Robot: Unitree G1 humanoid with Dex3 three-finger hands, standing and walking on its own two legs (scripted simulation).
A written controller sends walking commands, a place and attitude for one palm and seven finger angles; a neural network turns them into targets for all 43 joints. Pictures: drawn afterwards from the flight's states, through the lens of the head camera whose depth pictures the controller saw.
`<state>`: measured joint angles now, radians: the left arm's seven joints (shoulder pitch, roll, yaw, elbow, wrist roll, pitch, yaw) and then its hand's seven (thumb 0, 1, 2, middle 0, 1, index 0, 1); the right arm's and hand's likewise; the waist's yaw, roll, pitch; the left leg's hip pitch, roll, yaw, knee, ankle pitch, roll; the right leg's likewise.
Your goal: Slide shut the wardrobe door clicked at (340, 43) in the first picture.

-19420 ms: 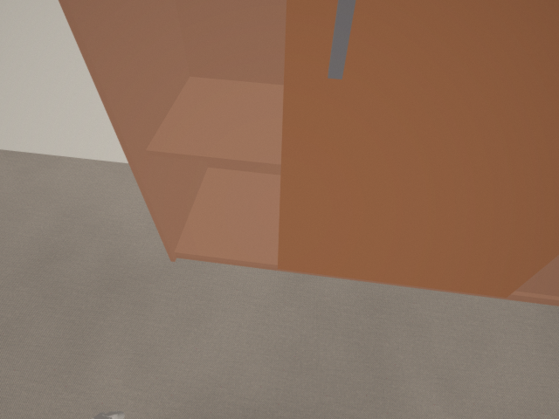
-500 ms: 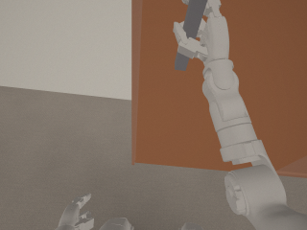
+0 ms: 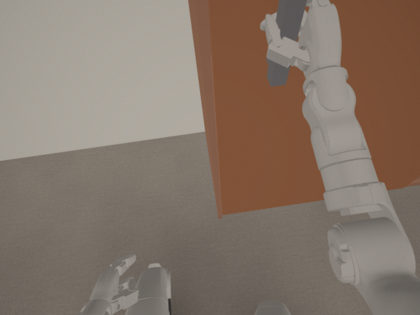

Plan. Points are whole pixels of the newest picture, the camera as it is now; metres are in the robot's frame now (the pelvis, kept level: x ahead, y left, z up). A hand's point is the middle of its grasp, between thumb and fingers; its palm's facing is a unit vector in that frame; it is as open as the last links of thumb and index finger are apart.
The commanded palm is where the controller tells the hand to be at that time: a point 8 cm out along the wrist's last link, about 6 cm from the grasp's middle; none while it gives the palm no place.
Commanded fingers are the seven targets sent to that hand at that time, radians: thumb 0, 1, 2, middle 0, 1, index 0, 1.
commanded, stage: stop walking and hold the door there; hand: right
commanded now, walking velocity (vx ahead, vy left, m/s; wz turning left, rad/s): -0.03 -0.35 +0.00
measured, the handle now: (282, 20) +0.49 -0.16 +0.23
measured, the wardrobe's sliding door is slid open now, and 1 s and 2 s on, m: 0.00 0.00 0.01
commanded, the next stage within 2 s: none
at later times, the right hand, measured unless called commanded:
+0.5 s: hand (275, 37) +0.46 -0.14 +0.23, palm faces +0.38 +0.90 -0.21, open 6.6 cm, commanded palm +0.42 -0.21 +0.21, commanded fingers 0.00 -0.90 -0.90 0.45 1.40 0.45 1.40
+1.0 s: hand (275, 38) +0.46 -0.14 +0.23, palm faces +0.22 +0.96 -0.16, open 6.4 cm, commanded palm +0.42 -0.21 +0.21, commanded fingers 0.00 -0.90 -0.90 0.45 1.40 0.45 1.40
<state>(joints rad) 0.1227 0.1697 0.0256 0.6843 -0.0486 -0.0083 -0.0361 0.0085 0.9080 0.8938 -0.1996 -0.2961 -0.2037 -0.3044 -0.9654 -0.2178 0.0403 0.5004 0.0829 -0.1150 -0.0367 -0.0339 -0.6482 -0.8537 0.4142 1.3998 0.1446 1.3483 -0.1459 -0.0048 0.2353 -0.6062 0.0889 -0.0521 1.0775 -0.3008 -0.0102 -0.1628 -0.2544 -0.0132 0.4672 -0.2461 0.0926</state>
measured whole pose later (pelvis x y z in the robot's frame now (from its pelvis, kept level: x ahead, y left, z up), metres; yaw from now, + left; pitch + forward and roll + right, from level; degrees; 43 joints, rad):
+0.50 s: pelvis +0.02 +0.10 +0.00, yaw +5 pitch -1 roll -4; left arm 0.22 0.34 0.06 0.73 -0.03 -0.04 0.06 0.01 0.91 0.89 -0.20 -0.30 -0.20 -0.30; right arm -0.58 -0.52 -0.42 0.51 0.00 -0.17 -0.06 -0.14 -0.54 -0.80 0.46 1.40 0.34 1.36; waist 0.07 0.06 0.07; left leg -0.37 0.10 -0.05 0.47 -0.08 -0.03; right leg -0.34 0.03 -0.04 0.80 -0.43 0.00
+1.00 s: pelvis +0.00 +0.04 +0.00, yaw +9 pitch +0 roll +1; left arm 0.20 0.21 -0.04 0.69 -0.04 -0.02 0.07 0.01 0.90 0.89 -0.20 -0.30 -0.21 -0.31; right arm -0.63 -0.48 -0.31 0.47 0.04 -0.15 -0.09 -0.11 -0.59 -0.82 0.46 1.40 0.30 1.38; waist 0.05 0.01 0.06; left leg -0.25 0.03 0.02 0.45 -0.19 -0.03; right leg -0.21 -0.01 -0.10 0.49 -0.27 -0.04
